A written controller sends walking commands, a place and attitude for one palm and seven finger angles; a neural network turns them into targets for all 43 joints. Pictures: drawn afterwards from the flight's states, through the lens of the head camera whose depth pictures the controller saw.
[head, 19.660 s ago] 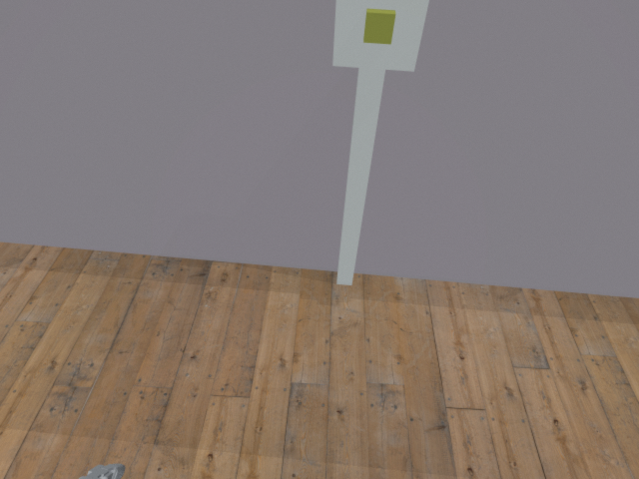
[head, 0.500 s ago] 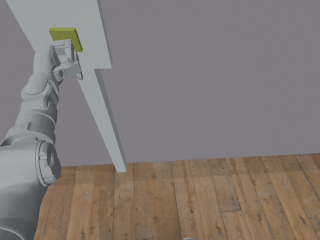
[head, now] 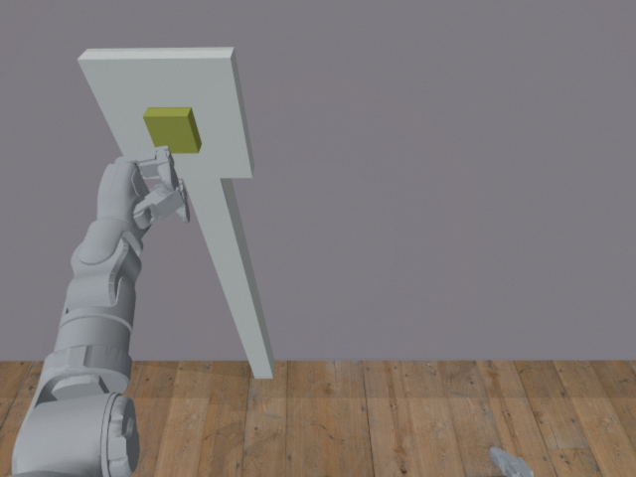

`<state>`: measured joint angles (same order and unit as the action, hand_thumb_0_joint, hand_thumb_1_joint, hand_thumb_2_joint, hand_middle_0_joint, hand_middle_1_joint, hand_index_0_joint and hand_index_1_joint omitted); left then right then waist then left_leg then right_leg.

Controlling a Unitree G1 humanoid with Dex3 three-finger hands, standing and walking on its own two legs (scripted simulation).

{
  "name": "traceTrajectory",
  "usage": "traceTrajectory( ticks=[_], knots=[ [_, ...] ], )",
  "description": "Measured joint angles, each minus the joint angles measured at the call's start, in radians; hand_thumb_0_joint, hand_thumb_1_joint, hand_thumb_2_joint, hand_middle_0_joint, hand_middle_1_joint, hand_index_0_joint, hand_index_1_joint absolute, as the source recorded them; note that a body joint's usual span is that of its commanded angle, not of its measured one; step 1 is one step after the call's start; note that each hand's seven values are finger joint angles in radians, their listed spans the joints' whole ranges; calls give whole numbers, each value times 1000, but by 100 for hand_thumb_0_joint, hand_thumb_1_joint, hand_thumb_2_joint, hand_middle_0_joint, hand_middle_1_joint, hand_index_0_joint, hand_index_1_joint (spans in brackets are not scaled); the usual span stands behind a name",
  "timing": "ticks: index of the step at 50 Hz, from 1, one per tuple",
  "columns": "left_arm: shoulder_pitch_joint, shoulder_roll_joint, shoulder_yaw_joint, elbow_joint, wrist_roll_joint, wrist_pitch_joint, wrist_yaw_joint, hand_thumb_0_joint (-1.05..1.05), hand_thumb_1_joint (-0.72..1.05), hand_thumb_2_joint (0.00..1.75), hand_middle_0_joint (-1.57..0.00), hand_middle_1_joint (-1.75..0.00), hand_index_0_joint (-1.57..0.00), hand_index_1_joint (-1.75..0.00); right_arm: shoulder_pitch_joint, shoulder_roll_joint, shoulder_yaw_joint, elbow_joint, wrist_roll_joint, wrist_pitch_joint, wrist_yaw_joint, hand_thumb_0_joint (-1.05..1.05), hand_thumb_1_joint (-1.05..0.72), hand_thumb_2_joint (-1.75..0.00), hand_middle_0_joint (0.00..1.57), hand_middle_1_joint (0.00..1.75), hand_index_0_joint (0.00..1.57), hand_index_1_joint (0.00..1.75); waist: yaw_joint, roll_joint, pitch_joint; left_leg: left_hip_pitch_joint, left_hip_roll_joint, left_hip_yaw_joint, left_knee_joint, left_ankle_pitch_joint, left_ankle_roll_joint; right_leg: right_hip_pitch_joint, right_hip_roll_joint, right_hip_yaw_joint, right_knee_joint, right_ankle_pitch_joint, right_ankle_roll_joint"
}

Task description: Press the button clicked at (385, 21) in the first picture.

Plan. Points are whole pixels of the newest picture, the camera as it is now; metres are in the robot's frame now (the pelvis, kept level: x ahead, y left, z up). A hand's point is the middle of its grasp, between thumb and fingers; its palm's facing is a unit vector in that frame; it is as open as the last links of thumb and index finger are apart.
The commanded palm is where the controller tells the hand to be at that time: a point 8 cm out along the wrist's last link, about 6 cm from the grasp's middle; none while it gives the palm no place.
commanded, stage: pull the fist back off the button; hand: left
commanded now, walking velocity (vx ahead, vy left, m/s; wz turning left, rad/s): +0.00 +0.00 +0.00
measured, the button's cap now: (174, 129) +0.50 +0.20 +0.19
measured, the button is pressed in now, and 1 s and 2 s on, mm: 0 0 0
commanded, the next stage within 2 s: draw the hand back to the body in 0.30 s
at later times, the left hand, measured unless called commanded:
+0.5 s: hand (167, 221) +0.36 +0.18 +0.17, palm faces +0.05 -1.00 -0.01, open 3.1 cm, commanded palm +0.32 +0.23 +0.16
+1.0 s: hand (114, 294) +0.26 +0.21 +0.17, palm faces +0.21 -0.96 -0.19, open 3.1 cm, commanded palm +0.22 +0.25 +0.17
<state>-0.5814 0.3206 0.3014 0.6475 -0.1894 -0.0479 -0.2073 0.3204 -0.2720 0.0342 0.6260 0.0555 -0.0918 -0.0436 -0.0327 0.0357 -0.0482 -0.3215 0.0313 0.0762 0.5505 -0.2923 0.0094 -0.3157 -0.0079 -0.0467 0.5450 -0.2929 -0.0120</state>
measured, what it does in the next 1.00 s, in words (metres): stands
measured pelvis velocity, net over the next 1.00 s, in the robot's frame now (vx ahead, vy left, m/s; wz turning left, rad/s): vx -0.02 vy -0.01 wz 0.03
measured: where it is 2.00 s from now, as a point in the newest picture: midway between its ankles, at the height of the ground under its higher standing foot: outside the picture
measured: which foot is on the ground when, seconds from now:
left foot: down 0.00-1.00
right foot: down 0.00-1.00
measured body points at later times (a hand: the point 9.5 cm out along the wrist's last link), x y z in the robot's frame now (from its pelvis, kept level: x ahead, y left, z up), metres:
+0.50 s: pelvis +0.00 -0.01 +0.00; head -0.01 -0.03 +0.45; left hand +0.35 +0.23 +0.17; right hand +0.20 -0.22 -0.08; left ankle -0.01 +0.11 -0.73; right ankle -0.01 -0.11 -0.73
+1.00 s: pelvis -0.02 -0.01 +0.01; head -0.04 -0.04 +0.46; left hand +0.24 +0.26 +0.18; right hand +0.19 -0.23 -0.06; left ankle -0.01 +0.11 -0.73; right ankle -0.01 -0.11 -0.73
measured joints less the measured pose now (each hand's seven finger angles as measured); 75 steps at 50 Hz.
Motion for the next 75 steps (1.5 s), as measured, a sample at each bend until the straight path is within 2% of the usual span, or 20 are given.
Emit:
traceTrajectory(
  ticks=[6, 11, 15, 19, 25, 32, 40, 46, 47, 51, 53, 56, 62, 75],
  knots=[
    [125, -30, -36, -187, -12, 84, 11, 1, 90, 90, -130, -150, -130, -150, -61, 4, 2, -20, 6, 9, -9, 2, -90, -90, 20, 30, 20, 30, 31, 4, 6, 49, -6, -13, -19, -1, -3, 53, -5, -13, -14, -9, -1],
    [180, -49, -67, -288, -22, 135, 13, 2, 90, 90, -130, -150, -130, -150, -112, 8, 8, -25, 6, 12, -20, 2, -90, -90, 20, 30, 20, 30, 54, 4, 11, 76, -12, -27, -29, 2, -6, 85, -10, -27, -21, -14, -3],
    [195, -54, -89, -320, -24, 162, 14, 1, 90, 90, -130, -150, -130, -150, -142, 14, 18, -28, 7, 17, -28, 2, -90, -90, 20, 30, 20, 30, 64, 3, 13, 89, -15, -39, -31, 5, -8, 103, -12, -39, -23, -16, -5],
    [175, -54, -101, -308, -20, 185, 21, 1, 90, 90, -130, -150, -130, -150, -160, 21, 29, -26, 5, 25, -36, 2, -90, -90, 20, 30, 20, 30, 64, 3, 18, 92, -15, -49, -31, 10, -10, 110, -12, -48, -24, -14, -8],
    [167, -48, -91, -295, -21, 180, 21, 2, 90, 90, -130, -150, -130, -150, -146, 29, 39, -23, 1, 34, -36, 2, -90, -90, 20, 30, 20, 30, 53, 5, 18, 99, -13, -44, -41, 20, -13, 111, -10, -44, -27, -6, -11],
    [301, -47, -60, -416, -40, 187, 0, 1, 90, 90, -130, -150, -130, -150, -98, 22, 33, -21, 3, 40, -27, 2, -90, -90, 20, 30, 20, 30, 46, 14, 15, 129, -9, -25, -64, 29, -13, 127, -5, -24, -37, 3, -11],
    [420, -36, -48, -552, -55, 208, -3, 2, 90, 90, -130, -150, -130, -150, -91, 8, 24, -5, 5, 12, -44, 2, -90, -90, 20, 30, 20, 30, 58, 16, 33, 152, -7, -31, -75, 43, -15, 154, -3, -30, -53, 17, -13],
    [486, -31, -44, -626, -79, 224, -27, 1, 90, 90, -130, -150, -130, -150, -116, 8, 29, -8, 6, -18, -51, 2, -90, -90, 20, 30, 20, 30, 68, 20, 28, 157, -8, -37, -80, 52, -15, 165, -2, -37, -64, 27, -13],
    [502, -25, -53, -645, -52, 211, 1, 1, 90, 90, -130, -150, -130, -150, -125, 10, 29, -8, -2, -25, -51, 2, -90, -90, 20, 30, 20, 30, 68, 22, 34, 161, -6, -38, -82, 54, -15, 171, -1, -37, -70, 31, -13],
    [603, -20, -85, -738, 45, 91, 166, 1, 90, 90, -130, -150, -130, -150, -161, 23, 23, -2, -35, -44, -44, 2, -90, -90, 20, 30, 20, 30, 66, 26, 67, 181, -1, -34, -115, 74, -15, 195, 7, -33, -117, 61, -14],
    [655, -28, -96, -779, 74, 47, 217, 1, 90, 90, -130, -150, -130, -150, -165, 28, 20, 0, -44, -40, -39, 2, -90, -90, 20, 30, 20, 30, 72, 26, 80, 194, -2, -31, -136, 84, -14, 207, 7, -31, -138, 73, -12],
    [716, -35, -108, -818, 103, 2, 262, 1, 89, 90, -130, -150, -131, -150, -163, 34, 17, 14, -54, -23, -36, 2, -90, -90, 20, 30, 20, 30, 83, 24, 91, 214, -5, -31, -160, 94, -11, 228, 6, -31, -165, 84, -9],
    [805, -39, -109, -882, 134, -33, 301, 1, 89, 90, -130, -150, -131, -150, -152, 44, 12, 39, -65, 4, -32, 2, -90, -90, 20, 30, 20, 30, 95, 28, 100, 247, -13, -30, -180, 94, -5, 264, -1, -30, -190, 86, -2],
    [1016, -20, -61, -1042, 143, -47, 305, 1, 89, 90, -130, -150, -131, -150, -140, 54, -1, 12, -72, 28, -18, 2, -90, -90, 20, 30, 20, 30, 94, 30, 84, 262, -22, -20, -168, 67, 6, 281, -10, -20, -187, 69, 12]
  ],
)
